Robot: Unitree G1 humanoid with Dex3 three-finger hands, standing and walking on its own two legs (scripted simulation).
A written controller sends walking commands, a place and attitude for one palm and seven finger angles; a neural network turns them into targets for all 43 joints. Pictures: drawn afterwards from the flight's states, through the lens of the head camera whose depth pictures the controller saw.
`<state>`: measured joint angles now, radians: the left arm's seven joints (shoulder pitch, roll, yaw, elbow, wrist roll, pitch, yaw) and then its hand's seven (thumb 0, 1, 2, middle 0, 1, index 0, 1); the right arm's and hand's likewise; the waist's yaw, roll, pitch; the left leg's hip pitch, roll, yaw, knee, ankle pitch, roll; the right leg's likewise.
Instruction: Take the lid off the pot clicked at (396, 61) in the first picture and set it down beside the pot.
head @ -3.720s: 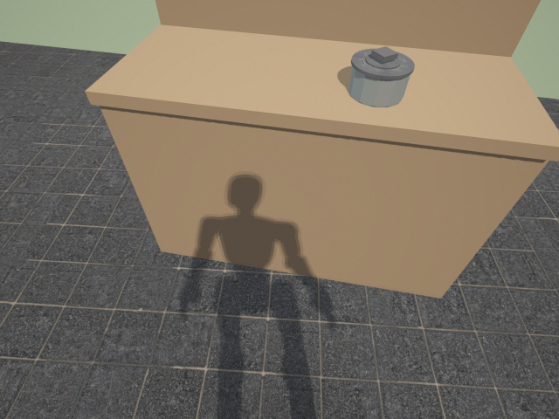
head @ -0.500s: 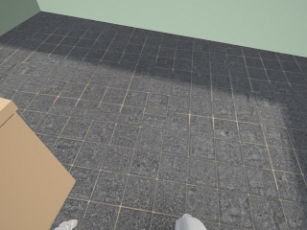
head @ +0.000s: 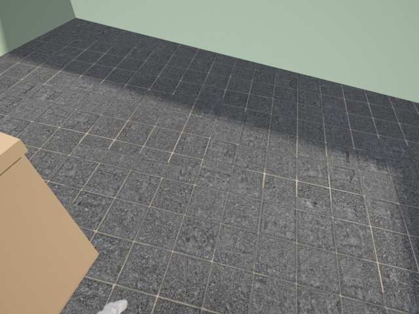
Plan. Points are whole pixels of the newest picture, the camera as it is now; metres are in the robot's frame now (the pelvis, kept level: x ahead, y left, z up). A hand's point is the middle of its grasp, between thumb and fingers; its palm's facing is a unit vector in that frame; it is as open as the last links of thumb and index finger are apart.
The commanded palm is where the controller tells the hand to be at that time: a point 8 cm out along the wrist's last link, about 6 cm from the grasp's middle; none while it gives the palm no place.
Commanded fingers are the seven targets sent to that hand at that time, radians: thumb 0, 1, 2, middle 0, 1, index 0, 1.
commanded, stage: turn to face it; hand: left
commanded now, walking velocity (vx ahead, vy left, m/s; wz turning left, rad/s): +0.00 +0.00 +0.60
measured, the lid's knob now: out of the picture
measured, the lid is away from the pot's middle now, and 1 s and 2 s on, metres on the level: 0.00 0.00 0.00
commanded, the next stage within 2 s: take the last steps up to it in 1.86 s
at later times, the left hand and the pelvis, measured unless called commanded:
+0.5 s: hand out of the picture +0.03 +0.23 -0.15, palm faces +0.30 -0.91 -0.27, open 7.4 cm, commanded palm none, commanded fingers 0.00 0.90 0.90 -0.20 -0.30 -0.20 -0.30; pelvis -0.01 -0.01 +0.01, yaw +15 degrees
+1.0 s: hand out of the picture -0.12 +0.17 -0.17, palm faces +0.60 -0.76 -0.24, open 7.4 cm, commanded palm none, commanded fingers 0.00 0.90 0.90 -0.20 -0.30 -0.20 -0.30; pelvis -0.02 -0.02 +0.00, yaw +35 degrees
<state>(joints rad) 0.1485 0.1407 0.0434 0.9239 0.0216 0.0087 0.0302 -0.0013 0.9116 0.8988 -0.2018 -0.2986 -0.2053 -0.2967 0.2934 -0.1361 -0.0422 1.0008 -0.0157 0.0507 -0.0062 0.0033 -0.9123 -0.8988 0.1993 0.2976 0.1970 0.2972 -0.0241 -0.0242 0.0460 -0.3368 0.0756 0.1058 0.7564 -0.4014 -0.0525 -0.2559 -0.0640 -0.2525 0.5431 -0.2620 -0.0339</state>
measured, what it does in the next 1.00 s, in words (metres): steps on the spot, turning left: left foot, then right foot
